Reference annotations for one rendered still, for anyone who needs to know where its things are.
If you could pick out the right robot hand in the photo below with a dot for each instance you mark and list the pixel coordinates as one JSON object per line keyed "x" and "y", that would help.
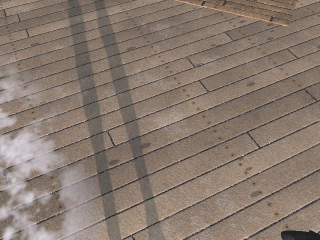
{"x": 299, "y": 235}

